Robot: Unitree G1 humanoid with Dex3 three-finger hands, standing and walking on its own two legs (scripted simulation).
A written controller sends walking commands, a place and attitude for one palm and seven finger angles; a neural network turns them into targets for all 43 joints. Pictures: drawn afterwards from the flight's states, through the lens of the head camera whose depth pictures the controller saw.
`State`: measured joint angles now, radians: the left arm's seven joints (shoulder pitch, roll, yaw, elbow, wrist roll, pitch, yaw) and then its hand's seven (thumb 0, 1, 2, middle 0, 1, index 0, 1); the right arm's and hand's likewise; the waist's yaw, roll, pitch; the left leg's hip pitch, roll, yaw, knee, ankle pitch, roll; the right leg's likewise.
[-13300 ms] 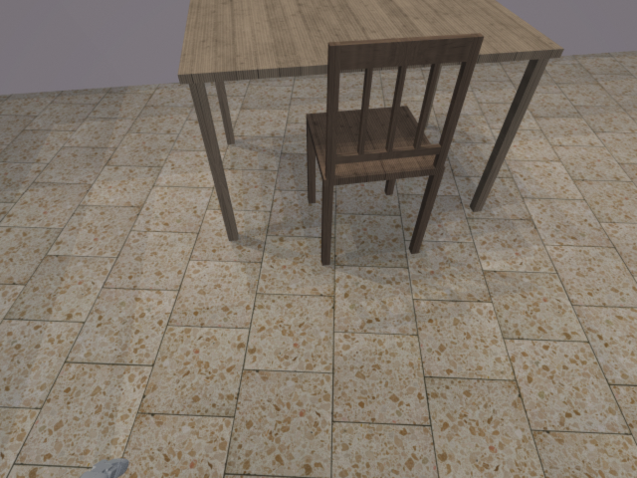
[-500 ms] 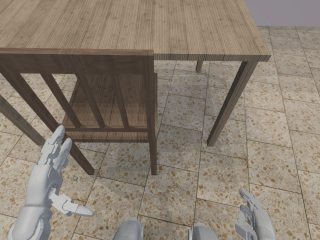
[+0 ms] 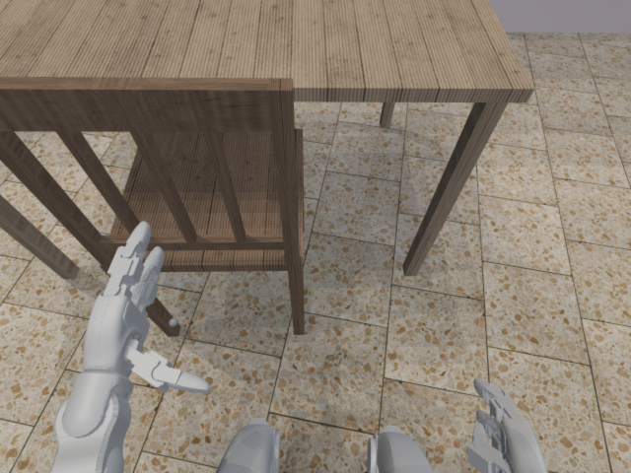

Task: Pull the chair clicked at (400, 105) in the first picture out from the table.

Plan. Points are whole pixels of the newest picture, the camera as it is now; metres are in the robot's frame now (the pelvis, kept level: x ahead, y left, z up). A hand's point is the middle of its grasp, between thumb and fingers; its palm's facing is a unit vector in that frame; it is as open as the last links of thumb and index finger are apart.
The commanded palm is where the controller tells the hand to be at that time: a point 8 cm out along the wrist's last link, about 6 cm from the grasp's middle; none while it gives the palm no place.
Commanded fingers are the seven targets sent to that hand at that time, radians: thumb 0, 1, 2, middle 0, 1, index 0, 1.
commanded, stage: aim the fingers beside a spindle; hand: left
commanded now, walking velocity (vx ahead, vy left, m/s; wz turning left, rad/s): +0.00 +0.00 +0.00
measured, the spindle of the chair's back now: (169, 192) +0.51 +0.25 -0.01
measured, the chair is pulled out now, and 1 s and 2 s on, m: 0.00 0.00 0.00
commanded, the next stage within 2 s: push the fingers through the gap in 1.52 s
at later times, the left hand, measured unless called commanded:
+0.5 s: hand (205, 301) +0.32 +0.15 +0.02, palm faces +0.01 -1.00 -0.03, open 16.9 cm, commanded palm +0.30 +0.21 +0.02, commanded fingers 0.00 -0.50 0.30 -0.06 -0.08 -0.06 -0.08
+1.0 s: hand (226, 284) +0.35 +0.14 +0.00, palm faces +0.01 -1.00 -0.02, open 17.0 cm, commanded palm +0.32 +0.19 +0.00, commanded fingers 0.00 -0.50 0.30 -0.06 -0.08 -0.06 -0.08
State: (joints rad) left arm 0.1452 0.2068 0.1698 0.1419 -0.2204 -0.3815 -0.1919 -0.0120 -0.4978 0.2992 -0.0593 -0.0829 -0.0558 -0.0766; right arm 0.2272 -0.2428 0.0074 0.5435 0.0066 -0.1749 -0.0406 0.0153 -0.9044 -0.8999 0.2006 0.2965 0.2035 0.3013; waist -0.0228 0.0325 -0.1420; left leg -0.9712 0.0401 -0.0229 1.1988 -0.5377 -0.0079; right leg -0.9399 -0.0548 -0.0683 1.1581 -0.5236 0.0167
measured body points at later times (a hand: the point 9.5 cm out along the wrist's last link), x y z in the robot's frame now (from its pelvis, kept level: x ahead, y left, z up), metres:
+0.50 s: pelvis +0.00 +0.00 -0.01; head +0.10 +0.00 +0.43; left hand +0.31 +0.21 +0.02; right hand +0.16 -0.24 -0.11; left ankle +0.02 +0.12 -0.64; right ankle +0.02 -0.13 -0.64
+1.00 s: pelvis -0.01 +0.00 -0.03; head +0.10 +0.00 +0.41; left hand +0.34 +0.19 +0.00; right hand +0.14 -0.25 -0.14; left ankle +0.02 +0.12 -0.64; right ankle +0.02 -0.13 -0.64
